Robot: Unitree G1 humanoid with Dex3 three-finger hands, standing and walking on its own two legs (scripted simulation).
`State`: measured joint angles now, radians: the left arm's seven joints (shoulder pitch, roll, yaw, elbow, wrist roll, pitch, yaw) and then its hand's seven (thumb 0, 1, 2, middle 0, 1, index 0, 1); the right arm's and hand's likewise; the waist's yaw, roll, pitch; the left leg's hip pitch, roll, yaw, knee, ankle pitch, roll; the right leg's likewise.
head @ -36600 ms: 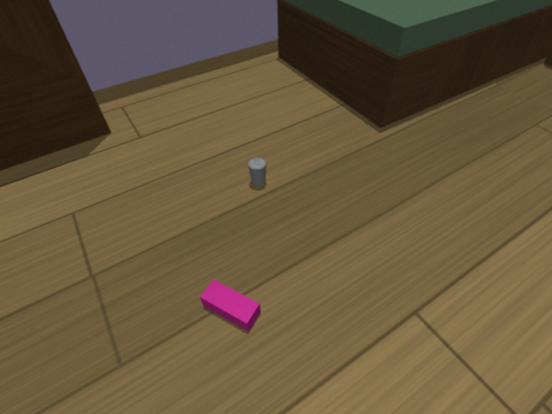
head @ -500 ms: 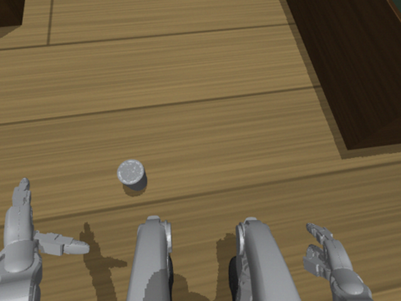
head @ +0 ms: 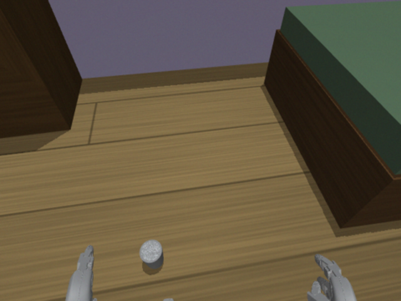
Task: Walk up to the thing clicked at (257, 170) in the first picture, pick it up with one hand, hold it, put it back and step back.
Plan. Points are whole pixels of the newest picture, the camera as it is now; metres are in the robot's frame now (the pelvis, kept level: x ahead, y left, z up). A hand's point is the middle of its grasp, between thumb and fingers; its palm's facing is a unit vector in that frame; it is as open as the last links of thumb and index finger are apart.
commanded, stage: home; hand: left
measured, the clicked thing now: (153, 256) +0.42 +0.22 -0.64
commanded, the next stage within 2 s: stand in 1.72 s
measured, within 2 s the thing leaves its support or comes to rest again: neither
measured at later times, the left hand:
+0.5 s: hand (118, 300) +0.17 +0.17 -0.04, palm faces +0.11 -0.95 -0.29, open 17.5 cm
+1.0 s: hand out of the picture +0.16 +0.16 -0.04, palm faces +0.10 -0.95 -0.29, open 17.6 cm
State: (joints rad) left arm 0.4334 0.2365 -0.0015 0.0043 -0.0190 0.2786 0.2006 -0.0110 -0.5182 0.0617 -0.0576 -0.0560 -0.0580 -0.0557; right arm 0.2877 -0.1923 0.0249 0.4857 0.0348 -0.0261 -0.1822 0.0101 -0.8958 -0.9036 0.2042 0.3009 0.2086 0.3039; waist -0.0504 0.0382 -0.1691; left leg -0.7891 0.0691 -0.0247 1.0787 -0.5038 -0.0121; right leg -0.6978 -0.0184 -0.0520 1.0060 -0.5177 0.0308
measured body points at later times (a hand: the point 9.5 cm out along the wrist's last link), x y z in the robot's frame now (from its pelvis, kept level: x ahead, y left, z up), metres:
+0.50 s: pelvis +0.00 -0.01 +0.02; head +0.02 +0.00 +0.47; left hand +0.16 +0.22 -0.02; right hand +0.16 -0.25 -0.05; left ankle +0.02 +0.12 -0.67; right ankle -0.01 -0.14 -0.67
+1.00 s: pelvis -0.01 -0.02 +0.02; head +0.01 -0.02 +0.47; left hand +0.15 +0.21 -0.02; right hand +0.15 -0.26 -0.06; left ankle +0.02 +0.12 -0.67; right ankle -0.01 -0.14 -0.67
